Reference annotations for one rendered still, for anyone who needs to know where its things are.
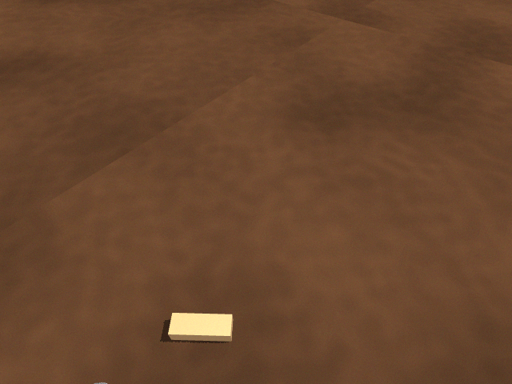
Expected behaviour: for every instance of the carton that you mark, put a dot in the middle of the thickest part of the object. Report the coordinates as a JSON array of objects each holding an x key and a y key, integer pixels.
[{"x": 201, "y": 327}]

